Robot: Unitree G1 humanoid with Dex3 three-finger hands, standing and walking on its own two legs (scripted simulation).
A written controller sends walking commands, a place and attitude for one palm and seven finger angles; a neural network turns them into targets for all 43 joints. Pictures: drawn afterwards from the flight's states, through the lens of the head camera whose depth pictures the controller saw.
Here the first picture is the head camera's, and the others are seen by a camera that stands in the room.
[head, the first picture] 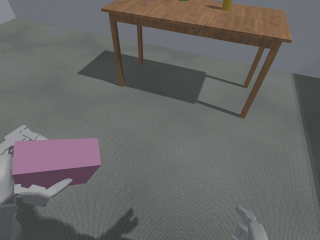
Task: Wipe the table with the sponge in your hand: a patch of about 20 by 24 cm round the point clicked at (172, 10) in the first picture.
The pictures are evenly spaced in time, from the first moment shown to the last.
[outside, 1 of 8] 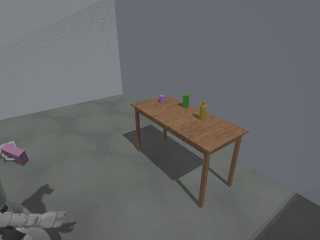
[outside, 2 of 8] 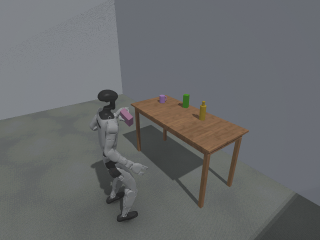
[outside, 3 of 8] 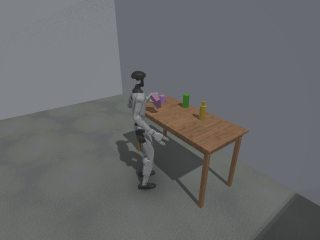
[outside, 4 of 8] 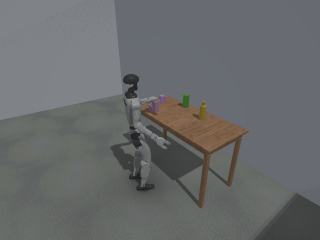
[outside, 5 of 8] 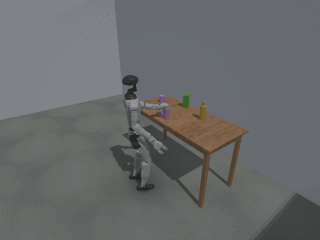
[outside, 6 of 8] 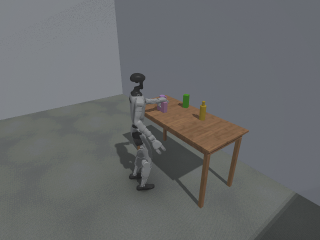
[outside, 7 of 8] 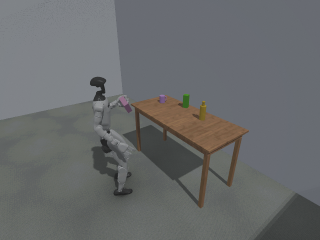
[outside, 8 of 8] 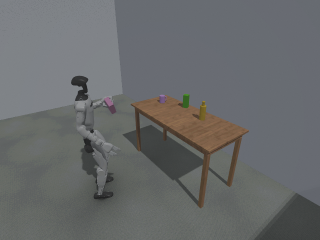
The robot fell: no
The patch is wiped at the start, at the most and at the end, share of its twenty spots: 0.00 0.95 0.95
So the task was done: yes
